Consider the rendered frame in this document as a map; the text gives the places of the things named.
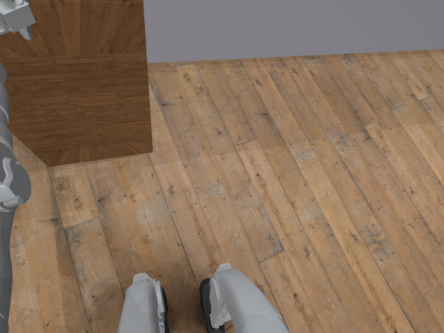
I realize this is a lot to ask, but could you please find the robot left upper arm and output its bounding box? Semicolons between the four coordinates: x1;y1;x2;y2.
0;142;31;333

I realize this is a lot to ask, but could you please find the robot left hand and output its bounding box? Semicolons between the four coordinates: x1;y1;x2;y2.
0;0;36;40

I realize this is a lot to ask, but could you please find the cabinet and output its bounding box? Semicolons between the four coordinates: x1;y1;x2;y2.
0;0;153;167

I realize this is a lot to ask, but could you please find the right robot thigh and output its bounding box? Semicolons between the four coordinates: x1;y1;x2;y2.
210;268;290;333

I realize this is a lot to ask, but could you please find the robot right shin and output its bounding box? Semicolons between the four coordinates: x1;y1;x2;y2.
210;263;232;328

